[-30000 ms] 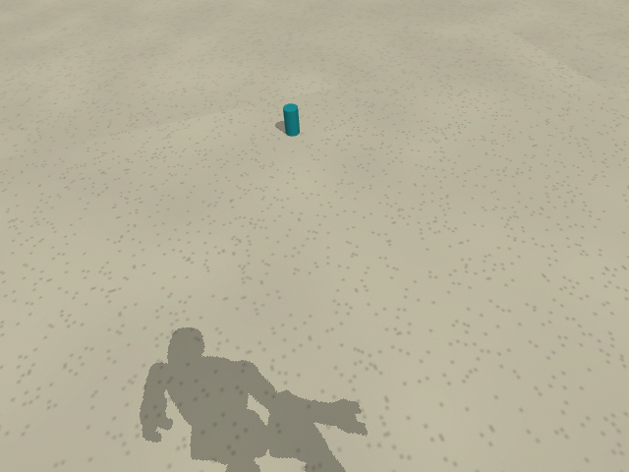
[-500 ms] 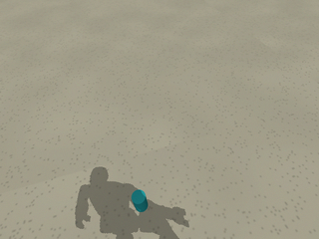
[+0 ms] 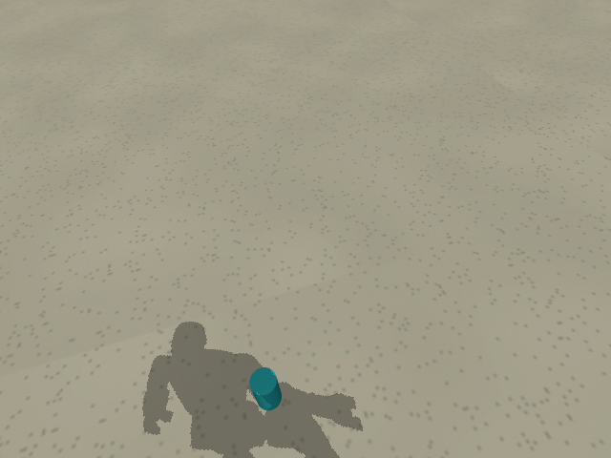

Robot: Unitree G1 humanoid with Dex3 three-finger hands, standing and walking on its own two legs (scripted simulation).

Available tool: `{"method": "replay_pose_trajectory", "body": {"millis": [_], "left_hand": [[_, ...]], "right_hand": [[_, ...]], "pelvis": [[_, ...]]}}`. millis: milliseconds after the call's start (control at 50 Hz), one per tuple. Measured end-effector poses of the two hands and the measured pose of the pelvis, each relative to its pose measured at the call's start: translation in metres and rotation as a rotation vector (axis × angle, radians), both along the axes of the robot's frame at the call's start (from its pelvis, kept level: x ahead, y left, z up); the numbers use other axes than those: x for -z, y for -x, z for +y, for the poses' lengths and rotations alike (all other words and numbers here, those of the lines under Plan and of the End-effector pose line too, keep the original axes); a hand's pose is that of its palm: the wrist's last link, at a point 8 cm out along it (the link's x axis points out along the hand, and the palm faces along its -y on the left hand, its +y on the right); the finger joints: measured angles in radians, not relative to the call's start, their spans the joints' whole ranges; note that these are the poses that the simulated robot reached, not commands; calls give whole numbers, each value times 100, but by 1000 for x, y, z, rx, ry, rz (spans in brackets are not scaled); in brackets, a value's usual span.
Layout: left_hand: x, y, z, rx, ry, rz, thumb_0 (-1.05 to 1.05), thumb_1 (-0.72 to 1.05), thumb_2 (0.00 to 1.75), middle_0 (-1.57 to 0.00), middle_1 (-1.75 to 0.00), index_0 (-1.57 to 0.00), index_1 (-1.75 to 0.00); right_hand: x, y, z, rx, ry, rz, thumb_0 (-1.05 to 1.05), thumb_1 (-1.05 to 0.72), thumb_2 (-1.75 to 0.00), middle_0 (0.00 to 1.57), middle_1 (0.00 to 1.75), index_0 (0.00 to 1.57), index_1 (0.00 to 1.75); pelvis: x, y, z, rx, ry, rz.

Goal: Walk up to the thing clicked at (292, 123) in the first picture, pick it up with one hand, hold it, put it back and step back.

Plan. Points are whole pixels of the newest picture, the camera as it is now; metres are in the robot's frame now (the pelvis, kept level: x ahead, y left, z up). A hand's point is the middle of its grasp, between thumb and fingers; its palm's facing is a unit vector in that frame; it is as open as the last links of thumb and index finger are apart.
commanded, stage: stand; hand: left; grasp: from the side
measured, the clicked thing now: (266, 389) +0.43 +0.18 -0.71
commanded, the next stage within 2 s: step back in 0.38 s
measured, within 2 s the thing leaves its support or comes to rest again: neither
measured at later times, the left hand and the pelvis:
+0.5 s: hand out of the picture +0.07 +0.26 -0.16, palm faces +0.01 -0.94 -0.35, open 7.4 cm; pelvis -0.02 +0.00 -0.01, yaw +0 degrees
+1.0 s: hand out of the picture +0.02 +0.30 -0.18, palm faces -0.08 -0.93 -0.37, open 7.4 cm; pelvis -0.10 +0.05 -0.03, yaw -3 degrees
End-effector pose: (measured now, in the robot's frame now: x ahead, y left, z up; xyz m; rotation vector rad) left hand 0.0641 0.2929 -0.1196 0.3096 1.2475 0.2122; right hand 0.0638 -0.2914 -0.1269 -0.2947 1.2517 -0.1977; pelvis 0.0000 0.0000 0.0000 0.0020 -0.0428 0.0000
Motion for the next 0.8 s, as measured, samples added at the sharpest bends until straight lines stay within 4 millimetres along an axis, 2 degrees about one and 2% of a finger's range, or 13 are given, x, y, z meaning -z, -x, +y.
{"method": "replay_pose_trajectory", "body": {"millis": [380,460,540,620,700,800], "left_hand": [[1,1,-4,6,4,13,0,90,90,-20,-30,-20,-30],[2,-1,3,-20,1,-9,0,90,90,-20,-30,-21,-30],[5,-5,18,-2,-20,-26,0,90,90,-20,-30,-21,-30],[15,-19,40,36,-32,-67,0,90,90,-20,-30,-21,-30],[26,-33,59,34,-26,-126,0,90,90,-20,-30,-20,-30],[24,-24,62,42,-15,-129,0,91,90,-20,-30,-20,-29]], "right_hand": [[0,3,-4,6,-2,15,0,-90,-90,20,30,20,30],[2,0,-8,14,2,2,0,-90,-90,20,30,20,30],[2,3,-11,16,31,-13,0,-90,-90,20,30,20,30],[1,17,-6,20,75,-15,0,-90,-90,20,30,20,30],[1,41,8,2,113,26,0,-91,-90,20,30,20,30],[-7,64,26,-1,113,50,0,-90,-90,20,30,20,30]], "pelvis": [[0,-2,-3,3,-1,5],[5,8,-1,-3,7,9],[11,21,9,-4,0,8],[22,31,27,-10,2,16],[31,45,42,-16,8,10],[22,61,48,-13,26,27]]}}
